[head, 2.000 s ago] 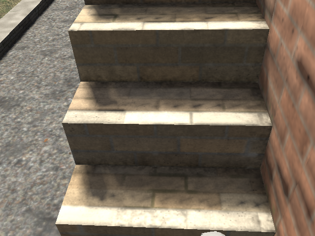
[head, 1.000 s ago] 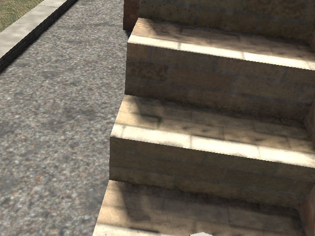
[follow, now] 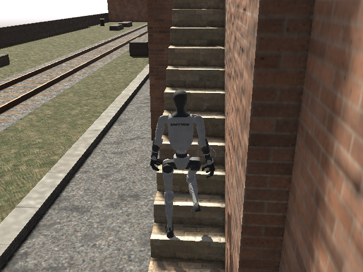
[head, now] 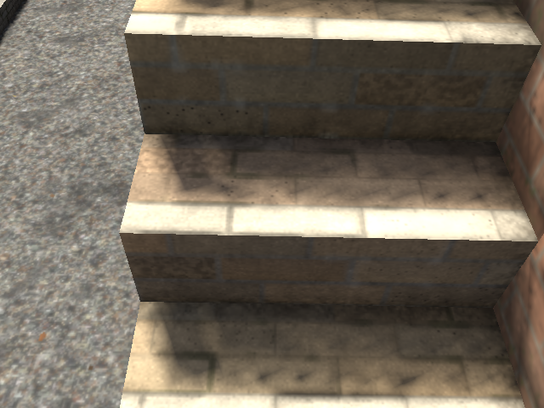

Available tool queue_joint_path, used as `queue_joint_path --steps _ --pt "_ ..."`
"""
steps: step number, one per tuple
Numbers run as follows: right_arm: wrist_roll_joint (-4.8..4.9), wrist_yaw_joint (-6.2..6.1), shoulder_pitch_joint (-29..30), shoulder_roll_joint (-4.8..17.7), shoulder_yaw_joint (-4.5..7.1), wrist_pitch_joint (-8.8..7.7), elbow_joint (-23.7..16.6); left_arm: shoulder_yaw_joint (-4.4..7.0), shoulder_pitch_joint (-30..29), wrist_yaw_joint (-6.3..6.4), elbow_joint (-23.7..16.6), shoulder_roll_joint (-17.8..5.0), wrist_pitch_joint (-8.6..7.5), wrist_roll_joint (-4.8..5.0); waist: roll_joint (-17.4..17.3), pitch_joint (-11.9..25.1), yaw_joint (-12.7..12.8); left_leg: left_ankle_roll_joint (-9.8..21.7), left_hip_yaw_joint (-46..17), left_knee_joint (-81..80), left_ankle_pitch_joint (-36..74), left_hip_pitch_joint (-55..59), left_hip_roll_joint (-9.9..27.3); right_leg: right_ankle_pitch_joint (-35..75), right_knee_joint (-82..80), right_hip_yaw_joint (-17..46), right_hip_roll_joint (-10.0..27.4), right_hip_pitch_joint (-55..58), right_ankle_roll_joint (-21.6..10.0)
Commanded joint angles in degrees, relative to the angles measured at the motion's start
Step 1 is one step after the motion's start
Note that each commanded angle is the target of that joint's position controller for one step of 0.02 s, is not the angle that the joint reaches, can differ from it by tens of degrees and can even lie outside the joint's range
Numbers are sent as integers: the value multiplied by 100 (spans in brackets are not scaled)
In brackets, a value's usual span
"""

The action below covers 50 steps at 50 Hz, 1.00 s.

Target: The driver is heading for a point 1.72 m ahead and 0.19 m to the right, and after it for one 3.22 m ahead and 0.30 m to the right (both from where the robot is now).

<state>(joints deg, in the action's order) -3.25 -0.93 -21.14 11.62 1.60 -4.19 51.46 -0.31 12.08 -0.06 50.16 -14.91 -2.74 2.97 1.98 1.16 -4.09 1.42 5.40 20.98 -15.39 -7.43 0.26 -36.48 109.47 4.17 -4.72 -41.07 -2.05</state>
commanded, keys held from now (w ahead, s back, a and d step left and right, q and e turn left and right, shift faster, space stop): w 1.00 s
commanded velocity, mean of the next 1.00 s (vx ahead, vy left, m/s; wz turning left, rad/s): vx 0.50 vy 0.00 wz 0.00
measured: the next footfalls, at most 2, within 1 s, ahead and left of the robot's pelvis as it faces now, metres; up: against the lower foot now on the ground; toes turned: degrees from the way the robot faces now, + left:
right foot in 0.22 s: +0.18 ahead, -0.18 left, +0.21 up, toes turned -3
left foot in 0.84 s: +0.23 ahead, +0.14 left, +0.21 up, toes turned +4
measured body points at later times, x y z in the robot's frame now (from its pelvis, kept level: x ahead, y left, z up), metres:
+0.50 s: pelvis +0.12 -0.07 +0.17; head +0.09 -0.09 +0.62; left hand +0.05 +0.14 +0.02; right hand +0.30 -0.27 +0.07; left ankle +0.13 +0.09 -0.31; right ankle +0.14 -0.17 -0.54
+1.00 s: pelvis +0.27 +0.00 +0.20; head +0.28 +0.01 +0.65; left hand +0.38 +0.26 +0.08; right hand +0.33 -0.23 +0.07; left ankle +0.19 +0.13 -0.54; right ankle +0.21 -0.14 -0.17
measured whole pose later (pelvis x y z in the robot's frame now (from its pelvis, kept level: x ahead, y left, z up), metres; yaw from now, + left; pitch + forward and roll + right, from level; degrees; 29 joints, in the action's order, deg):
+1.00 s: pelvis +0.27 +0.00 +0.20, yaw +0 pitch +3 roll -1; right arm -2.9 -0.3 -16.6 9.9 0.0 -2.3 49.5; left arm 1.3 12.9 -0.3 46.6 -16.2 -2.6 3.1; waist 0.9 2.0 -1.0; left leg -1.7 2.6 23.7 -18.4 -8.1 3.6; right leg -43.6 131.7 5.3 -6.0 -52.5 -2.1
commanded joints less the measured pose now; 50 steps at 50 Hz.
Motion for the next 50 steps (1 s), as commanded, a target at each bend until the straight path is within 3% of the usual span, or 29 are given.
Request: queue_joint_path --steps 1,5,6,7,8,9,10,11,12,13,14,16,19,25,28,32,35,37,38,39,41,42,43,44,45,46,47,48,50 --pt "-30 24 -760 28 -190 -138 202 -430 -1740 -157 -1615 893 -181 71 -569 -233 -16 836 -1630 155 2883 2576 2334 -989 4020 587 229 -5085 -93" --pt "148 25 581 499 -160 -193 -128 -578 -2078 -296 -2086 616 -124 9 -810 -756 525 585 -254 -1751 1453 -1574 1444 898 2059 -723 579 -2596 36" --pt "224 -1 883 647 -150 -225 -109 -618 -2047 -249 -2263 514 -10 -86 -780 -781 918 627 281 -2461 3066 -2639 1338 1585 523 -1092 852 -1000 -63" --pt "389 26 1049 848 -91 -220 106 -580 -1400 -196 -2066 492 59 -177 -1094 -409 1382 643 736 -2338 6846 -2905 1214 2011 -452 -1557 661 953 -353" --pt "511 25 448 1308 12 -318 269 -331 -907 -141 -1865 -30 -44 -316 -1167 528 1470 771 455 -1647 11333 -1895 1255 1934 -1036 -1851 164 2209 -383" --pt "381 7 455 2018 200 -238 452 -129 848 0 -1165 -249 -6 -354 -1564 1669 2178 694 83 -778 13073 -241 1677 1775 -1714 -1391 229 2901 -262" --pt "576 -32 649 2278 319 -73 347 -70 1346 121 -965 -418 62 -366 -1853 1938 2208 595 -37 89 11949 925 1610 1505 -3664 -813 237 2730 -184" --pt "546 -45 844 1832 227 31 273 -13 1291 141 -670 -504 100 -384 -1812 1688 1951 638 -228 905 10019 1526 1538 2002 -5745 -201 268 2599 -237" --pt "518 -24 -872 592 109 214 338 124 566 127 -241 -794 174 -638 678 1317 341 533 -197 2565 6872 207 507 1696 -6376 1822 1170 2918 -965" --pt "638 85 -822 109 28 179 699 227 1045 83 -73 -732 260 -859 1792 1788 654 297 -855 5849 1785 -477 -538 412 -8255 3825 2036 2803 -1905" --pt "657 252 115 -262 -12 -61 252 71 814 -47 157 -174 203 -937 867 970 644 285 -1887 7749 906 -1458 -721 2114 -7559 2482 1566 2266 -1453" --pt "726 265 1229 -653 -132 -142 -553 77 622 -236 562 252 172 -533 152 -212 405 666 -1698 9182 743 -3404 -787 -617 -7596 2303 1820 782 -1121" --pt "593 280 963 -544 -224 10 -843 -54 290 -318 965 869 -103 -382 -125 -541 -93 714 -1679 9467 1271 -3936 -613 -42 -7966 1454 1450 566 -821" --pt "642 32 1378 -395 -267 322 -1109 94 1022 23 927 346 -48 -453 397 -676 226 12 -939 9146 506 -5060 -338 247 -9261 1321 1828 1225 -1448" --pt "672 -59 1640 -319 -254 304 -1285 143 1441 194 887 261 -94 -348 608 -509 480 -139 -883 8680 628 -5433 0 308 -9674 1396 2032 2083 -1472" --pt "739 34 1527 -400 -230 224 -1294 179 2028 267 985 314 -145 -390 689 -273 619 -52 -963 8733 838 -5869 322 1208 -9692 1056 2149 3487 -1284" --pt "555 185 1814 -512 -315 98 -1525 240 1416 302 653 186 -102 -176 390 -235 421 -44 -485 6362 887 -4543 680 1777 -10072 389 1937 3127 -1146" --pt "668 92 2292 -743 -470 64 -1707 403 1468 445 497 -367 64 -15 544 -318 600 -229 181 3760 -727 -2634 377 1985 -10948 87 1966 2644 -1371" --pt "694 98 2244 -608 -378 -11 -1707 350 1677 504 452 -362 171 -42 301 -551 579 -285 232 3101 -1356 -2917 164 2127 -10686 55 1749 3621 -1387" --pt "623 114 2144 -383 -292 -93 -1632 310 1694 513 439 -353 255 -163 38 -513 627 -242 292 1990 -263 -2541 -181 4091 -10393 66 1675 4339 -1410" --pt "459 50 977 -108 -79 -49 -1334 451 1284 458 261 -1060 416 -188 702 -167 -14 118 62 -1055 1335 -1256 -154 8543 -8398 -66 1835 5234 -1349" --pt "545 77 219 262 102 -14 -969 442 1350 454 92 -1009 330 -119 621 148 -227 203 -248 -1946 2095 45 218 7771 -6870 -42 1703 4484 -1155" --pt "638 75 -485 349 117 136 -625 336 1014 329 -180 -655 160 -343 320 572 -341 97 -554 -1451 2726 1672 605 4674 -5554 -247 1253 2607 -808" --pt "494 85 -621 789 115 286 -604 58 712 35 -549 432 -120 -551 -1748 982 12 197 -1294 748 6950 3724 1509 396 -3656 -161 68 -483 -274" --pt "29 -11 -1730 1123 200 331 -340 48 1155 -96 -279 495 -422 -303 -2393 2213 -472 1354 -2492 1094 9497 4252 2870 -216 -667 802 -418 -1309 -113" --pt "-434 29 -1645 647 69 324 -226 139 1256 -168 30 262 -386 66 -1997 1957 -418 1803 -2595 685 8714 3836 3136 -606 1980 1281 -411 -2218 64" --pt "-279 68 -590 403 -26 295 -292 47 366 -148 -489 404 -256 189 -1991 753 54 1420 -1985 671 7005 3105 2779 -1077 3222 892 -120 -3380 82" --pt "-22 79 214 157 -132 196 -378 -127 -651 -85 -1074 669 -139 125 -1864 19 172 1098 -1570 562 5897 2483 2585 -1373 3885 571 26 -4171 87" --pt "87 64 135 -22 -216 71 -27 -333 -1204 -153 -1585 935 -52 28 -896 -235 291 749 -1451 0 3726 1637 2464 -1257 4618 433 120 -4438 -16"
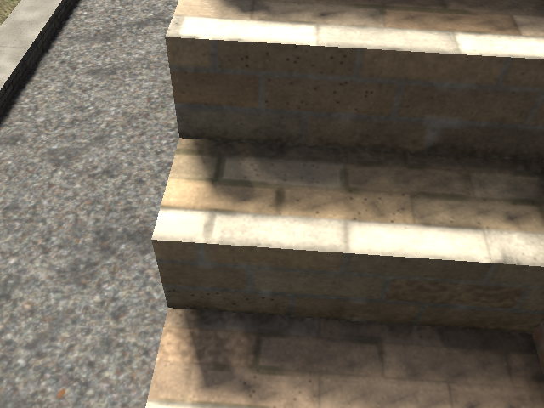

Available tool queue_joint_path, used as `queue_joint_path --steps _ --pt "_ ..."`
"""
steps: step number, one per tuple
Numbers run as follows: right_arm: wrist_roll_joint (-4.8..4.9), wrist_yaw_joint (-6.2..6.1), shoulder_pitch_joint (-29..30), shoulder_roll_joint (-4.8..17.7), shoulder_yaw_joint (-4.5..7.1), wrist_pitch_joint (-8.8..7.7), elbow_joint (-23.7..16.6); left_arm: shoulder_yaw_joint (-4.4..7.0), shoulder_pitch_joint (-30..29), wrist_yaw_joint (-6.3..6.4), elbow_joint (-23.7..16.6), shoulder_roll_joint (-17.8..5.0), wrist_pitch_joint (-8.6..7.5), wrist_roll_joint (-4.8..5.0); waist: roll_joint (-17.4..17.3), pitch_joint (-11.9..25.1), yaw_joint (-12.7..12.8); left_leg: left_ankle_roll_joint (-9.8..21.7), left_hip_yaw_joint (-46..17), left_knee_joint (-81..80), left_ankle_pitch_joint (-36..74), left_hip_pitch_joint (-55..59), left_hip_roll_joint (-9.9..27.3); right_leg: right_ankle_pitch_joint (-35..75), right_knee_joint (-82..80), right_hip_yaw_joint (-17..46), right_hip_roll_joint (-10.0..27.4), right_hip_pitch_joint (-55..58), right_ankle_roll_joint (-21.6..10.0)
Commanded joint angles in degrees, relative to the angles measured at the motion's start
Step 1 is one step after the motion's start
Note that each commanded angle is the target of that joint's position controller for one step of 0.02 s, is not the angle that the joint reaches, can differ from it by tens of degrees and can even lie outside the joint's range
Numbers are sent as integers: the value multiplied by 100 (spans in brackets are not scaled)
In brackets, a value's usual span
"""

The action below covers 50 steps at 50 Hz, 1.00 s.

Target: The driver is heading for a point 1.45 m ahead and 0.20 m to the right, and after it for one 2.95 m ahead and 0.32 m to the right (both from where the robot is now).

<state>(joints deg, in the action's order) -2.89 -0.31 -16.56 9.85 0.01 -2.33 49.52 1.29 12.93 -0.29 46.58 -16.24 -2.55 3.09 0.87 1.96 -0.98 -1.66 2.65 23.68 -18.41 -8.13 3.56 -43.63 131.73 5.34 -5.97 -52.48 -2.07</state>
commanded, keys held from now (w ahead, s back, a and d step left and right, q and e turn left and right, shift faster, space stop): w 1.00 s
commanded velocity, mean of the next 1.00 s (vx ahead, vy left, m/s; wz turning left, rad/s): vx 0.50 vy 0.00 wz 0.00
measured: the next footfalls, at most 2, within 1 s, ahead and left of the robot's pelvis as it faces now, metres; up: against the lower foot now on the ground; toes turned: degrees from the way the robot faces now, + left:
right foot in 0.32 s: +0.16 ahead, -0.14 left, +0.21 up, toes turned -5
left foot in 0.60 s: +0.20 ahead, +0.08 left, +0.21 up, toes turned -1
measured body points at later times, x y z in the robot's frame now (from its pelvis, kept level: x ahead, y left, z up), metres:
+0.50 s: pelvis +0.08 -0.04 +0.17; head +0.04 -0.04 +0.62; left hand +0.09 +0.21 +0.02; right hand +0.21 -0.25 +0.05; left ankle +0.11 +0.11 -0.43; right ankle +0.12 -0.13 -0.53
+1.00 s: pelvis +0.13 -0.10 +0.21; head +0.13 -0.09 +0.66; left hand +0.37 +0.02 +0.11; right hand +0.07 -0.31 +0.06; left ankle +0.16 +0.08 -0.53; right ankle +0.18 -0.26 -0.15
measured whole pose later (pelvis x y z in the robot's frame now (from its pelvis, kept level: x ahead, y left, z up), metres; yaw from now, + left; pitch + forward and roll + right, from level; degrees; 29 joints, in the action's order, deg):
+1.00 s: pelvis +0.13 -0.10 +0.21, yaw -6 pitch +0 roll -2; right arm -0.7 -2.0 -26.1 7.7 -0.2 -6.7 56.8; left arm -5.1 1.7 2.5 44.6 -4.6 -1.1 1.1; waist -1.2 0.9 -6.6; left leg -2.9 1.8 23.5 -12.4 -11.1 9.8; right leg -21.3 132.4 2.4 9.3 -75.1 0.3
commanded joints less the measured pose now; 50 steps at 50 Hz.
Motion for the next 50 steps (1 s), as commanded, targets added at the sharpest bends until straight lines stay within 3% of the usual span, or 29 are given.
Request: queue_joint_path --steps 1,4,5,6,7,8,9,10,11,12,13,15,16,17,21,24,26,27,30,31,32,33,34,35,37,38,42,46,50 --pt "65 2 -317 150 -98 -146 261 -530 -1237 -217 -1356 1124 -82 61 -740 -383 147 950 -1164 -334 3400 1257 2162 -270 2773 483 314 -3450 -98" --pt "45 83 957 825 -35 -241 -114 -493 -1214 -219 -1644 359 -130 32 -652 -845 727 863 269 -1900 2882 -1569 1256 1618 593 -519 416 -1271 210" --pt "77 97 1458 775 -48 -236 -16 -476 -529 -166 -1415 357 8 -91 -907 -608 1199 735 1115 -2148 5194 -2466 925 2241 -300 -1208 339 654 66" --pt "292 81 1658 1100 14 -374 -68 -429 -77 -84 -1269 56 93 -203 -1068 -131 1514 725 1471 -2352 8097 -2991 750 3211 -2444 -1478 430 2871 -124" --pt "501 30 663 1466 99 -527 198 -301 -37 -42 -1057 -271 76 -324 -1056 631 1335 1041 1014 -2069 11421 -2052 1006 3219 -3164 -1966 33 3936 -133" --pt "295 9 669 2281 226 -419 404 -193 971 96 -713 -356 95 -443 -1206 1389 2005 1132 683 -1367 13579 -577 1530 2810 -3693 -1793 142 4346 -34" --pt "172 -21 1197 2655 371 -328 203 -164 1126 171 -662 -516 118 -442 -1705 1450 2155 979 597 -518 13384 756 1587 2323 -5275 -1246 283 3833 -17" --pt "273 -63 977 1964 291 -248 31 -134 916 152 -366 -587 88 -407 -1534 1035 1492 951 262 636 12019 1332 1201 2586 -7776 -541 294 3448 -294" --pt "502 -23 -1615 693 80 -151 630 11 -93 179 -178 -875 108 -488 1044 1083 -212 805 165 2232 8584 314 250 1078 -8613 1207 756 3627 -872" --pt "464 98 -1844 561 81 -264 934 -34 57 63 103 -259 154 -727 1491 1430 -95 728 -228 4513 3857 173 -283 694 -9623 2672 1565 3788 -1423" --pt "617 217 -918 444 149 -388 549 -56 74 -58 290 -10 112 -881 1176 1219 -69 747 -959 6698 2457 -667 -791 667 -9225 2157 1570 3350 -1481" --pt "553 312 1091 -255 -39 -633 -330 -83 692 -332 937 288 -40 -574 -2 295 283 1123 -1066 7160 1728 -1945 -747 2579 -8656 -8 1107 2813 -837" --pt "586 308 1303 -264 -43 -605 -455 -129 822 -430 1233 560 -86 -549 -304 47 244 1198 -1179 7668 1433 -2469 -773 2687 -9012 -24 1136 2933 -740" --pt "597 281 491 -307 -14 -475 -212 -91 511 -446 1233 575 -73 -436 -385 -65 -241 1126 -1341 7934 1662 -2951 -927 1684 -9020 482 1292 2691 -869" --pt "497 -21 122 113 -26 -154 -490 20 -292 -264 788 60 -43 -309 514 -883 -540 369 -778 7596 437 -3754 -740 -937 -10640 1663 1848 1477 -1228" --pt "603 -245 244 299 -108 35 -669 133 -900 93 225 -333 150 -260 1138 -729 -654 32 210 4663 -974 -1757 -539 -1012 -11324 468 1501 207 -1197" --pt "729 -351 445 423 -10 116 -507 334 -77 295 359 -711 211 -4 1338 -464 -33 27 662 2484 -1269 -321 -617 -1068 -11586 449 1639 579 -1341" --pt "583 -341 245 522 80 129 -278 296 -202 316 283 -721 112 -94 1171 -527 -37 172 518 2259 -419 200 -525 -981 -11420 746 1987 576 -1411" --pt "679 -108 -449 395 150 76 172 60 -421 346 42 67 138 -234 191 -944 -164 478 71 296 156 -279 -241 289 -9141 -134 1551 1466 -1305" --pt "463 -30 -756 512 168 -60 98 -40 -501 261 -112 458 93 -151 -907 -742 -231 982 -2259 -30 -1394 233 786 1387 -6924 -709 1086 165 -875" --pt "61 -70 -884 737 226 -136 -181 -111 -307 182 -103 516 -31 -176 -1497 -165 -288 2024 -5294 -1621 -4082 5 1953 1773 -4326 -224 754 -405 -426" --pt "10 -146 -344 548 136 -289 -295 -85 -288 142 -118 472 -132 -167 -1234 -106 0 2054 -5745 -1733 -3246 -33 2053 2191 -2022 681 457 -901 -142" --pt "143 -233 -106 493 53 -403 -305 -162 -106 105 -232 610 -183 -177 -1249 -175 307 1709 -4635 -1257 -2325 360 1911 2349 -1105 986 382 -1597 61" --pt "199 -325 -271 673 107 -351 -156 -389 -506 229 -384 941 -170 -216 -1080 -293 101 1496 -3532 -835 -1351 409 1795 2165 -184 952 347 -2060 92" --pt "163 -184 -676 184 -87 -390 -6 -454 -750 120 -491 886 -266 -329 -474 -218 52 1266 -2602 -451 -881 287 1363 2358 32 547 471 -2055 5" --pt "212 -122 -847 297 -48 -465 -7 -396 -572 -24 -400 666 -306 -301 -202 -53 70 1167 -2301 -391 -1262 364 1160 2716 -875 456 619 -1816 -26" --pt "149 -67 -1024 548 4 -592 248 -504 -1035 14 -449 945 -118 -98 -767 -470 -187 1282 -2039 -878 -1110 49 1505 2490 281 31 788 -2312 110" --pt "214 -148 -1017 849 160 -499 525 -572 -1713 212 -576 1069 16 -280 -1213 -780 -406 1228 -1704 -1296 -1262 71 1825 2803 -267 -144 1541 -3154 207" --pt "274 -258 -1227 836 269 -466 686 -724 -2505 360 -1023 1356 43 -175 -1149 -903 -633 1119 -1760 -1743 -1492 455 2307 1840 370 126 2042 -4450 282"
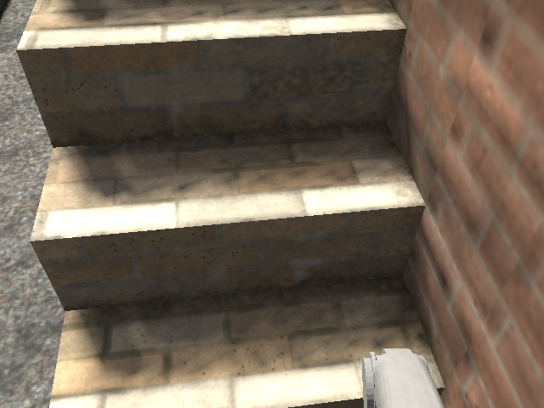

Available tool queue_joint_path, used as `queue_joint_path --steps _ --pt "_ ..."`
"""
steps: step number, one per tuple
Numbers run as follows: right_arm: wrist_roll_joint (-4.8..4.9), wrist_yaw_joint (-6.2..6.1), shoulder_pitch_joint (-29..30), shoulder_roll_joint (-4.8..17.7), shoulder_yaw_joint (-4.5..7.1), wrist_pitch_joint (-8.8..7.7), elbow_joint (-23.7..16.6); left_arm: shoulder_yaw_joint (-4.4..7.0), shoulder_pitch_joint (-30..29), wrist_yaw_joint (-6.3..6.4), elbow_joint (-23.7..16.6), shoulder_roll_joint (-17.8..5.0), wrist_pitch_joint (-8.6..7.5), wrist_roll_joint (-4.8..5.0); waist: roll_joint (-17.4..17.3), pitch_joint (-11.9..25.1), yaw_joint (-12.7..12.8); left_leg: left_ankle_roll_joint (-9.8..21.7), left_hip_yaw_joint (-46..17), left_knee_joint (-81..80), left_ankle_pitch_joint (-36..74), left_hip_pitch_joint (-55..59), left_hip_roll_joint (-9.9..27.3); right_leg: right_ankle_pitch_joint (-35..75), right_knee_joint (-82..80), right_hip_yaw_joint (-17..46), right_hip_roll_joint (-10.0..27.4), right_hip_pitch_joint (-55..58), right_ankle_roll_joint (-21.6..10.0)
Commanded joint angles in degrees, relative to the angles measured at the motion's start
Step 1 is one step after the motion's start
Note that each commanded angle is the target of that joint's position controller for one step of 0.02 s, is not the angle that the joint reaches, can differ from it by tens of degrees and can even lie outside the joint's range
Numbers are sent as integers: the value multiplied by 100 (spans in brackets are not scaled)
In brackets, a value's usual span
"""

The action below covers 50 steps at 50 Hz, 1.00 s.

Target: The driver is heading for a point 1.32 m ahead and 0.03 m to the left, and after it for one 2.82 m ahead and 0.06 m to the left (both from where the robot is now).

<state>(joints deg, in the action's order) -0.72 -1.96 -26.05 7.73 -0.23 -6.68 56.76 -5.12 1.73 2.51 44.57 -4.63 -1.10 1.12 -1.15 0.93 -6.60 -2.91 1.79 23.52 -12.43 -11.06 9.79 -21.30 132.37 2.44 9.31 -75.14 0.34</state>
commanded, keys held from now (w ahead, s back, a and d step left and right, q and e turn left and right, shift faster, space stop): w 0.08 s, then no key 0.52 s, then w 0.40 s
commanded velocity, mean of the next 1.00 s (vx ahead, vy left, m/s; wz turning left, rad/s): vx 0.18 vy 0.00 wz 0.00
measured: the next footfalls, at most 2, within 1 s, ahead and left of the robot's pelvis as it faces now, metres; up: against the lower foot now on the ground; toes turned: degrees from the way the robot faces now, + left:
right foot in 0.16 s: +0.17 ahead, -0.28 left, +0.21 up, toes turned -8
left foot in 0.58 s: +0.03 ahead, +0.18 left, +0.00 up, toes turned +4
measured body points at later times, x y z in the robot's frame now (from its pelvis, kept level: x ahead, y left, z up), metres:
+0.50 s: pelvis +0.00 -0.04 +0.03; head +0.01 -0.04 +0.48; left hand +0.13 +0.22 -0.07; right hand +0.06 -0.29 -0.10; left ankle -0.01 +0.11 -0.60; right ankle +0.12 -0.26 -0.55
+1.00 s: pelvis -0.09 +0.05 -0.02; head -0.13 +0.04 +0.43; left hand -0.02 +0.32 -0.14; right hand +0.07 -0.19 -0.11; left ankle -0.01 +0.18 -0.74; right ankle -0.21 -0.09 -0.58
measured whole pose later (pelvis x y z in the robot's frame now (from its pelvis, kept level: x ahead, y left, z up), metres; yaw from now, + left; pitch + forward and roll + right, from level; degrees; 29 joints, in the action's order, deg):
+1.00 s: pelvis -0.09 +0.05 -0.02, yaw -2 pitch -2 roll +0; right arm 1.5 -5.2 -10.6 10.4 -0.3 -5.4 41.8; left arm 3.1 18.4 1.1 49.7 -14.3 0.9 -0.4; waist -1.4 4.2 0.9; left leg 1.1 3.4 34.2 -11.1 -21.5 4.3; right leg -15.5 88.0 2.7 0.1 -25.7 0.6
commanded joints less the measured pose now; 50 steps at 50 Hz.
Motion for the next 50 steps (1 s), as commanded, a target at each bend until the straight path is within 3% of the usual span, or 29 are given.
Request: queue_joint_path --steps 1,2,3,4,6,7,8,9,10,11,12,13,15,18,22,26,27,28,29,30,31,32,33,35,36,37,41,47,50 --pt "94 -99 -180 1106 343 -4 -28 -112 -1471 70 -908 194 -127 -11 -770 -700 2 1144 -1421 -1900 -2291 477 1549 -311 -362 187 624 -1874 67" --pt "126 -100 -156 1127 371 50 2 -115 -1491 79 -914 164 -114 -100 -743 -602 51 1100 -1400 -2093 -2083 20 1512 -189 -620 196 684 -1371 16" --pt "-201 -78 549 530 210 355 -14 -25 -1123 63 -916 29 -99 -175 -848 -604 428 892 -480 -1886 -800 -1026 980 82 -712 -74 436 14 211" --pt "-232 88 1329 328 229 586 -145 60 86 -107 -366 -117 -41 -143 -756 52 924 800 469 -1811 -52 -1885 417 779 -1951 -821 147 2692 210" --pt "37 217 621 1178 585 843 -139 403 220 -29 -364 -763 65 -277 -1405 718 738 749 411 -1478 2177 -1812 184 -1406 -4128 -876 -620 5280 5" --pt "-17 193 979 1676 616 877 -138 640 1199 68 -501 -1020 150 -397 -2078 1301 1587 568 283 -651 5143 -1232 268 -1344 -4691 -684 -885 6449 -45" --pt "165 120 1868 2278 646 977 -313 766 1961 -46 -538 -1420 145 -688 -2255 1620 2391 133 71 539 6099 323 254 -711 -7406 -99 -810 6031 -145" --pt "161 58 2273 1987 492 1024 -801 898 2428 -126 -120 -2197 127 -886 -7 1368 2226 -381 -25 2574 2409 -85 -61 4047 -8426 1797 -65 6047 -418" --pt "198 57 1307 874 343 1200 -496 932 2536 -53 260 -2534 79 -974 3139 1574 1436 -554 -995 5274 -1186 -907 -1119 6408 -9006 3231 817 5433 -824" --pt "508 154 183 684 364 1208 114 711 2115 -136 -34 -1886 29 -788 2598 1884 1081 -641 -1946 7051 -1460 -951 -1334 5269 -9134 2876 930 5054 -912" --pt "467 102 548 706 391 1321 -246 623 870 -212 -322 -1643 187 -518 2832 1293 660 -648 -1529 7781 -1243 -1466 -1168 2360 -8933 1939 628 3721 -721" --pt "211 -26 710 499 340 1455 -459 623 96 -168 -294 -1289 257 -408 2806 248 370 -495 -1459 7289 -984 -1879 -993 -304 -8846 1907 562 2790 -825" --pt "-149 -150 576 492 378 1461 -711 641 -137 167 -449 -1005 182 -181 2456 -255 225 -337 -1703 7665 92 -2542 -939 -1657 -8028 2128 982 3300 -1073" --pt "-60 -281 1198 730 413 1481 -1288 798 639 552 -713 -1171 -20 -295 1634 110 729 -209 -1816 8175 801 -2750 -939 -813 -7982 2705 1556 3996 -1390" --pt "155 -130 18 887 341 1651 -1226 811 67 550 -1058 -1205 -55 -339 694 -477 276 -216 -1460 6348 -446 -1843 -402 -1473 -7694 1787 1484 2713 -1125" --pt "-53 205 -146 314 80 1451 -1039 1159 -395 550 -1407 -1716 -32 -245 150 -194 234 825 -460 1948 1682 7 102 -2022 -6874 1035 1160 2387 -576" --pt "-37 279 -518 211 108 1369 -893 1176 -380 511 -1441 -1536 76 -203 314 -47 203 1016 -336 1479 1214 396 -111 -1825 -6279 482 863 2385 -517" --pt "-41 302 -590 666 314 1356 -716 837 -818 414 -1427 -738 126 -41 -261 -105 -71 1078 410 674 1057 271 -408 -378 -4404 -406 492 2163 -582" --pt "-254 281 48 687 268 1283 -813 758 -308 529 -930 -361 349 90 -1230 -140 69 1239 91 645 436 -369 -595 -2869 -921 -1156 -152 1554 -310" --pt "-588 361 1293 1311 105 1218 -1549 821 866 462 -682 -86 431 184 -1439 167 1047 1145 -1419 1439 3068 -1227 15 -2038 2277 -460 -698 1416 278" --pt "-585 496 1753 1558 123 1176 -1764 707 1733 507 -401 49 418 337 -1209 155 1276 985 -1650 310 -279 -2466 459 -426 1789 471 -1182 1857 572" --pt "-354 437 1799 2077 222 1100 -1841 561 1234 601 -645 217 474 135 -2205 -631 870 1102 -3627 -1418 -3619 -3225 969 402 1861 179 -1038 1496 678" --pt "-103 246 2512 1467 14 932 -2021 629 752 609 -727 -439 472 -111 -1655 -1281 818 910 -3331 -1100 -2830 -2920 570 1235 839 490 -821 1322 630" --pt "-252 -39 2261 1287 2 638 -2089 788 731 578 -334 -1042 385 -289 -1134 -571 666 1410 -3484 -614 -2277 -1309 977 2109 -894 389 -691 1489 603" --pt "-366 -201 2141 1134 -76 539 -2144 854 768 468 -112 -1135 332 -199 -890 -25 623 1419 -3513 -557 -2112 -575 1145 2307 -1446 593 -710 1967 584" --pt "-55 -418 1645 1264 9 365 -2061 1039 860 373 -167 -1731 285 -66 -959 474 593 1088 -3521 -660 -3461 144 1148 2262 -2509 363 -903 2453 539" --pt "73 -507 1367 1147 98 190 -1892 953 511 92 19 -1251 155 -132 -1366 -333 483 1138 -2600 -847 -2907 -122 901 1988 -4262 247 -1154 3293 355" --pt "208 -325 1482 1013 201 108 -1812 751 1291 -212 212 -770 79 -164 -787 -179 645 1494 -1946 -811 -1998 -525 766 879 -4587 26 -932 4212 18" --pt "323 -373 1069 1123 311 51 -1493 638 971 -153 -124 -721 153 -167 -527 -263 259 1698 -2614 -585 -2062 -197 1198 -24 -3576 383 -508 3138 -48"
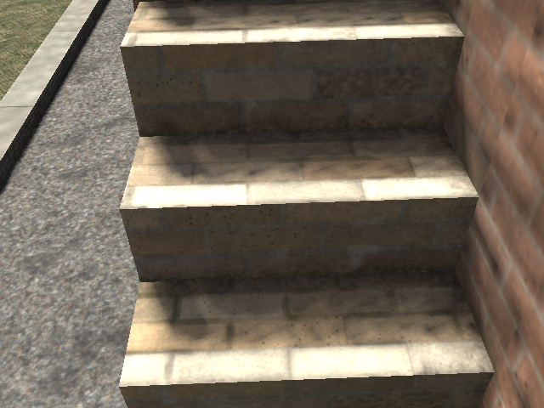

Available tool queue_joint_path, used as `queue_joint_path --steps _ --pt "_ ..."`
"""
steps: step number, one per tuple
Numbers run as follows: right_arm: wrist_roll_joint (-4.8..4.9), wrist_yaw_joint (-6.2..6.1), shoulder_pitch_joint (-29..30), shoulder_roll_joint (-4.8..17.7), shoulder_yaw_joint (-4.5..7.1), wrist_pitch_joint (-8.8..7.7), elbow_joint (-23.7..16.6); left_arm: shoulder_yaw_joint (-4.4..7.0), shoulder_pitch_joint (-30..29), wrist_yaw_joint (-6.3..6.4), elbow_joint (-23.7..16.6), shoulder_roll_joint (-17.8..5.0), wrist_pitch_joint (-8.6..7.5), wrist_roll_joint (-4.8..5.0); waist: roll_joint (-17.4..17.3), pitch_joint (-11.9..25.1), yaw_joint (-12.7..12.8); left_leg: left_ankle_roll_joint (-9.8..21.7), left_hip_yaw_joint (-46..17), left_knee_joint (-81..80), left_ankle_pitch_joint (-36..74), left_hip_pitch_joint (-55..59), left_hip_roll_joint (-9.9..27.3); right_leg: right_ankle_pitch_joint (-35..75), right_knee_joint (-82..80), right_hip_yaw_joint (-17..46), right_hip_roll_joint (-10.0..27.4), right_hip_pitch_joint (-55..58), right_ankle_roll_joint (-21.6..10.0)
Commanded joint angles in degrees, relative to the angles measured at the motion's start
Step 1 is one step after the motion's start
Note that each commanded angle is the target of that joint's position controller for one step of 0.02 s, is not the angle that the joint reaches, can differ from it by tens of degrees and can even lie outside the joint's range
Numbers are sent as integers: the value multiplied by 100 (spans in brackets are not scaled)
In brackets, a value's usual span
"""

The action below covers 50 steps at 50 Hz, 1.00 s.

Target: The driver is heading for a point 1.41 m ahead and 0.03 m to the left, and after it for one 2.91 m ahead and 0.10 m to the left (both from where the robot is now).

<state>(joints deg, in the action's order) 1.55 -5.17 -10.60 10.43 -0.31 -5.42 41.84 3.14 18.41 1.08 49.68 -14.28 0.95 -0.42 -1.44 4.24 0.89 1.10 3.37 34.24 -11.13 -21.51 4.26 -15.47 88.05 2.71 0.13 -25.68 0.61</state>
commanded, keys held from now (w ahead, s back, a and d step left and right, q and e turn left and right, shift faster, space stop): w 1.00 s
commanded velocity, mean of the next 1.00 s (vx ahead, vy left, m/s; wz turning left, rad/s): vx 0.13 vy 0.01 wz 0.00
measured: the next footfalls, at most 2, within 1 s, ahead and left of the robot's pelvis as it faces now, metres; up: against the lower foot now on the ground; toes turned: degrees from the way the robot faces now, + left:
right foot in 0.32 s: -0.20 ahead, -0.33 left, -0.19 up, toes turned -12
left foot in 0.68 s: -0.04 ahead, +0.16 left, -0.02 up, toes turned +11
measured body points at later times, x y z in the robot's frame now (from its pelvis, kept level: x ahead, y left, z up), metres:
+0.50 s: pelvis -0.10 -0.14 -0.19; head -0.13 -0.19 +0.26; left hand -0.20 +0.10 -0.30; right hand +0.09 -0.29 -0.31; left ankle -0.08 +0.05 -0.58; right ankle -0.22 -0.31 -0.88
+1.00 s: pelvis -0.24 +0.01 -0.17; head -0.27 +0.04 +0.28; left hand -0.19 +0.31 -0.29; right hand +0.07 -0.15 -0.11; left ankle -0.10 +0.16 -0.77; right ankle -0.32 -0.03 -0.71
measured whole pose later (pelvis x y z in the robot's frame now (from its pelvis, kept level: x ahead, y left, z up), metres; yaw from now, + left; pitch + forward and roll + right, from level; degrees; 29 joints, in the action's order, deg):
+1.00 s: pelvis -0.24 +0.01 -0.17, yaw +5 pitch -4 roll +4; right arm -0.5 -4.2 4.0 11.5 -1.8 -1.2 22.6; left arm 2.1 21.2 1.3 35.4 -20.8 4.2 -0.1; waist 8.3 0.0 3.0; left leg -5.4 6.1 74.3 -49.6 -46.5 2.7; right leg -25.9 94.0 -7.0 -1.9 -28.4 0.2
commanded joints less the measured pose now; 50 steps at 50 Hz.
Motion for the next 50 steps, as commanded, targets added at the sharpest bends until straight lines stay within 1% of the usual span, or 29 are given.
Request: queue_joint_path --steps 1,3,5,8,10,11,12,13,14,15,16,17,18,19,21,25,30,33,34,35,37,38,40,42,43,45,47,49,50 --pt "43 -73 -648 911 362 -70 27 -218 -778 84 -718 264 -37 13 -287 -404 -621 1278 -3079 -1570 -2301 1050 1890 -990 1040 595 595 -2237 -39" --pt "8 -79 -706 1076 442 -95 16 -351 -1071 130 -967 290 -120 30 -321 -183 -719 1084 -3401 -1608 -2546 1115 2063 -1625 1258 990 902 -2882 -35" --pt "-10 -62 -109 1111 451 -156 -237 -425 -850 158 -1006 286 -147 64 -445 -45 -425 981 -3242 -1613 -2726 129 2074 -1122 1226 1017 1090 -2598 23" --pt "-84 128 1573 1178 426 -101 -790 -450 165 250 -816 338 -119 103 -539 349 546 610 -1792 -1206 -2094 -2066 1470 16 81 630 1061 -485 -145" --pt "13 296 2781 912 316 71 -1126 -378 1202 281 -407 103 25 -151 -281 193 1334 143 -100 -69 -1396 -3157 681 1852 -2681 -164 999 1489 -408" --pt "-58 384 3546 154 178 278 -1362 -143 2097 132 128 -338 -5 -535 706 -459 1666 -137 586 1340 -1801 -3968 124 3656 -3950 -1075 497 2018 -227" --pt "-16 558 3163 -535 -96 420 -1240 -178 1893 30 57 -213 -88 -533 1389 -402 1438 -324 606 3651 -2693 -3690 -186 4772 -4517 -1168 692 1756 -305" --pt "-25 701 2773 -788 -258 534 -1428 -274 1581 -37 -3 24 -223 -183 799 -568 1185 -346 223 5586 -3329 -4148 64 5358 -5200 -661 1102 1485 -658" --pt "38 619 2193 -937 -327 573 -1397 -386 772 -4 -394 -35 -327 27 444 -438 664 -720 -538 8493 -3499 -4710 -95 6149 -5761 766 1854 1430 -1076" --pt "61 637 665 -1306 -297 568 -718 -396 499 -87 -233 -180 -171 64 291 111 -252 -843 -851 10473 -3122 -4925 -634 9014 -5299 866 1918 2002 -709" --pt "151 596 849 -1431 -377 613 -696 -290 1004 -8 -165 -548 182 -248 105 -202 -50 -882 -1027 11501 -3002 -4789 -1212 10862 -5828 585 1940 1875 -318" --pt "553 471 73 -1305 -340 780 -908 9 1231 133 -654 -1511 15 -312 963 -244 -345 -1177 -2040 11309 -2693 -4946 -606 10597 -6187 1582 3286 1598 -879" --pt "331 342 -210 -934 -305 989 -1152 221 568 273 -844 -1980 -38 -52 1975 -864 -529 -1169 -2763 10286 -1425 -5872 29 6476 -6660 2633 3876 1406 -1473" --pt "113 358 504 -425 -145 1119 -1040 96 429 413 -957 -1358 84 9 1954 -1477 -146 -1218 -2801 10021 -1218 -5946 -102 4315 -6775 1915 3463 1335 -1592" --pt "-169 406 962 109 52 1160 -1106 6 756 576 -1127 -828 176 -5 1592 -1440 143 -1274 -2321 9757 -1740 -6067 -453 6448 -6149 1292 3171 2336 -1456" --pt "5 533 1373 -217 -79 1149 -1281 94 1475 771 -1078 -768 268 -189 1620 -1334 238 -1251 -1848 9214 -1808 -5789 -292 7661 -6447 361 3032 2941 -1203" --pt "-67 614 633 -27 -142 1128 -1291 169 912 763 -1176 -1031 355 -83 1731 -986 -360 -1328 -1351 7647 -1581 -4560 182 6914 -6879 -703 2773 2925 -730" --pt "-69 764 662 -161 -225 1092 -1354 329 764 711 -1182 -1195 456 5 1634 -725 -372 -1011 -736 5345 -1219 -3160 609 5557 -7609 -1191 2574 2938 -617" --pt "-50 770 811 -62 -148 1023 -1389 203 263 624 -1307 -938 432 -27 1899 -470 -471 -913 -225 4302 -1112 -2063 363 4335 -7839 -1645 1876 2729 -818" --pt "-10 766 859 36 -142 884 -1397 162 912 573 -1036 -890 499 -134 1857 -316 -306 -690 -471 3480 -985 -1400 317 3814 -7463 -1710 1836 2697 -872" --pt "-117 675 336 716 158 786 -1151 137 1571 351 -820 -1006 457 -105 499 390 -312 -306 -800 2648 358 9 -6 4327 -6702 -1410 2020 2492 -852" --pt "-170 579 -83 887 261 854 -1078 143 1255 311 -867 -997 414 52 569 426 -514 -208 -995 2223 453 460 -118 3704 -6396 -1226 1958 2231 -798" --pt "-176 286 -221 1129 422 950 -1044 3 516 227 -1493 -717 263 180 -542 960 -449 190 -1804 2031 541 1242 145 857 -5109 -1028 1422 701 -480" --pt "-476 147 449 801 176 651 -1553 14 20 104 -1708 -474 199 569 -925 1070 -31 185 -1439 1235 252 261 176 -1181 -2426 -448 960 663 -537" --pt "-461 178 813 951 152 547 -1684 -32 226 86 -1764 -452 241 558 -1462 1356 327 269 -1213 1417 773 141 351 -1390 -1152 -404 540 501 -311" --pt "-697 154 2026 805 -21 531 -2367 60 1737 159 -1166 -619 241 448 -1328 1561 1049 -77 -671 2334 173 -1144 551 -1444 1327 -545 -564 557 424" --pt "-444 100 3450 393 -188 369 -2898 172 3662 171 -619 -1027 447 41 -1726 552 1985 -1160 200 2292 -1142 -3336 65 -1322 1228 -557 -451 1494 270" --pt "-69 42 4011 173 -160 47 -3111 156 4052 -51 -487 -1223 585 -137 -1407 -126 1931 -1060 -432 2979 -1791 -4885 415 -920 1122 485 523 1883 -199" --pt "184 8 3695 -98 -147 -42 -3117 77 3572 -52 -634 -1136 667 -129 -1031 -673 1392 -835 -1004 3879 -1648 -4933 641 -1080 -144 1519 1322 1084 -428"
